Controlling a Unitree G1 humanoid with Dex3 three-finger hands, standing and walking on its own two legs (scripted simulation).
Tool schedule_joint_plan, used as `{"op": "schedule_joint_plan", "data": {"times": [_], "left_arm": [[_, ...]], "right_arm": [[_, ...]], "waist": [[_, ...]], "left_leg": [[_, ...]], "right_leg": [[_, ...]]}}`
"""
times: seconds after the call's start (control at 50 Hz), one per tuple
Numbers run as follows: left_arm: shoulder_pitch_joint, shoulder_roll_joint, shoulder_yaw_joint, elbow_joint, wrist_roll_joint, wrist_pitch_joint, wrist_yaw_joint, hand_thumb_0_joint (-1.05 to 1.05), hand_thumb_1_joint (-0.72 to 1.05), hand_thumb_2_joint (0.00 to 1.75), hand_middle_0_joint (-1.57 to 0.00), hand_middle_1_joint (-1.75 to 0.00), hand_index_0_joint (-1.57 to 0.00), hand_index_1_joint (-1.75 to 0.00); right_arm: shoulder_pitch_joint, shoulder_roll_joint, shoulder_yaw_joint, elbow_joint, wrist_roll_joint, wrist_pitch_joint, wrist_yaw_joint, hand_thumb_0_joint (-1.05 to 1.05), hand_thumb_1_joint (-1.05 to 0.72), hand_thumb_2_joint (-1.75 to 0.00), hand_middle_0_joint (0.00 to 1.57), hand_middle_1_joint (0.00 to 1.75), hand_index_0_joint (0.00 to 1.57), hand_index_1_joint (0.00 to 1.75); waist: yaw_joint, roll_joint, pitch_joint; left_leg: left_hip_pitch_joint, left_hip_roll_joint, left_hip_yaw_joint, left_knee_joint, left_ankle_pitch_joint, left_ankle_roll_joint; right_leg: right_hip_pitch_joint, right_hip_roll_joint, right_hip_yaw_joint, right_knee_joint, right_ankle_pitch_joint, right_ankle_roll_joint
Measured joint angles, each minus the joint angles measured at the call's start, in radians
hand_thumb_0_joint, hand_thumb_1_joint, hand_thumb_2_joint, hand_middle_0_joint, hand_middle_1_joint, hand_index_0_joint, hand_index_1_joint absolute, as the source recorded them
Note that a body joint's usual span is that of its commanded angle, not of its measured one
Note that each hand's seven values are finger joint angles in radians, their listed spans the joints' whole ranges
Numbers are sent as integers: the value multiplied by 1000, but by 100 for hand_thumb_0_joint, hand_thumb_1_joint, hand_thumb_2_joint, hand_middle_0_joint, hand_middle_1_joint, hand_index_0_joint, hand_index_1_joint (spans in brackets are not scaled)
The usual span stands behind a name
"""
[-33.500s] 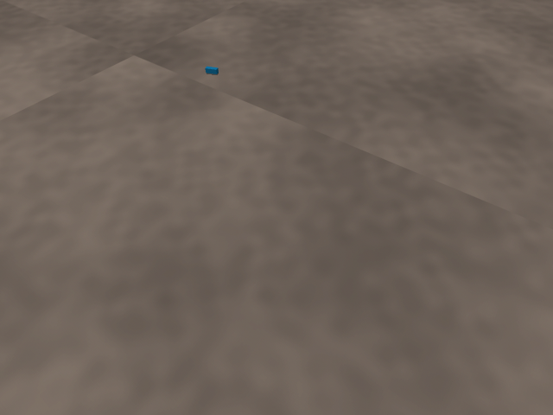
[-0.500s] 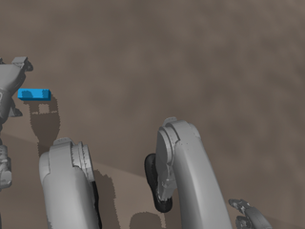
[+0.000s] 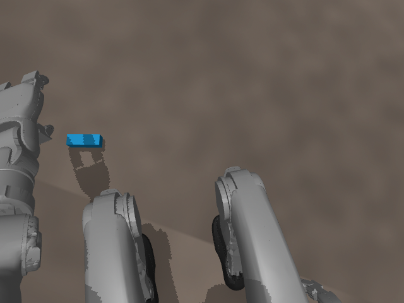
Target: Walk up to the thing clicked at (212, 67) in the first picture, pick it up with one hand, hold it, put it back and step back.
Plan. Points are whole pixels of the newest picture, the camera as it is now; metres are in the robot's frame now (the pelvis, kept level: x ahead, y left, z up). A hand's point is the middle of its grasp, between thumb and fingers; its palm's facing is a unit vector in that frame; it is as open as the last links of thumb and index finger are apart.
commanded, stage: home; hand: left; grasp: from above
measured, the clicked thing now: (85, 140) +0.48 +0.26 -0.35
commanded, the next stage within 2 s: none
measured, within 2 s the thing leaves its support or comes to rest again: neither
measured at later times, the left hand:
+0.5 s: hand out of the picture +0.27 +0.23 +0.09, palm faces -0.06 -0.88 -0.47, open 7.4 cm
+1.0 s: hand out of the picture +0.22 +0.20 +0.29, palm faces +0.18 -0.96 -0.22, open 7.4 cm
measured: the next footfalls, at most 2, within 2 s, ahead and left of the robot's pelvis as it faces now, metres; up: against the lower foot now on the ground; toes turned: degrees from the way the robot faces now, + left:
none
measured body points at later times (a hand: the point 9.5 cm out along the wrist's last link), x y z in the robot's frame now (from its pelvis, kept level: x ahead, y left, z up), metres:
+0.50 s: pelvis +0.00 +0.00 +0.19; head +0.12 +0.04 +0.62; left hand +0.27 +0.28 +0.12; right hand +0.23 -0.23 +0.11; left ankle +0.07 +0.12 -0.34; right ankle +0.09 -0.13 -0.34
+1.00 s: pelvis +0.06 +0.00 +0.34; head +0.09 +0.01 +0.79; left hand +0.21 +0.25 +0.31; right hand +0.23 -0.23 +0.26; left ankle +0.07 +0.12 -0.34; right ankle +0.09 -0.13 -0.34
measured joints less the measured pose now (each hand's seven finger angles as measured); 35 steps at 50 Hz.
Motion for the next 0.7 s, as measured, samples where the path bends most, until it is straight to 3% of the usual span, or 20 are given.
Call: {"op": "schedule_joint_plan", "data": {"times": [0.14, 0.24, 0.4, 0.54, 0.7], "left_arm": [[265, -102, -27, -336, -260, 66, -132, 0, 62, 89, -23, -38, -22, -39], [420, -151, -59, -494, -414, 106, -166, 1, 79, 90, -22, -33, -22, -33], [630, -240, -93, -644, -617, 213, -156, 1, 88, 90, -21, -30, -21, -31], [772, -302, -91, -759, -793, 303, -133, 1, 89, 90, -21, -30, -21, -30], [930, -361, -70, -886, -937, 401, -117, 1, 90, 90, -21, -30, -21, -30]], "right_arm": [[-36, -23, -54, -45, 48, 36, -55, 1, -90, -90, 20, 30, 21, 30], [-85, -35, -80, -75, 72, 24, -107, 1, -90, -90, 20, 30, 20, 30], [-161, -13, -58, -113, 106, -30, -181, 1, -91, -90, 20, 30, 20, 30], [-151, 34, -16, -134, 119, -66, -227, 1, -90, -90, 20, 30, 20, 30], [-64, 66, 18, -135, 127, -86, -281, 1, -90, -90, 20, 30, 21, 30]], "waist": [[83, -14, -53], [120, -37, -85], [135, -54, -93], [133, -56, -95], [127, -38, -84]], "left_leg": [[166, 3, 17, -177, 33, -3], [298, 0, 20, -294, 57, -7], [543, -4, 26, -491, 92, -10], [759, -5, 30, -663, 116, -14], [1023, 1, 35, -881, 149, -17]], "right_leg": [[155, -2, 10, -165, 32, -7], [287, -7, 10, -279, 53, -10], [532, -12, 11, -472, 85, -12], [745, -14, 12, -641, 108, -15], [1008, -9, 12, -861, 144, -17]]}}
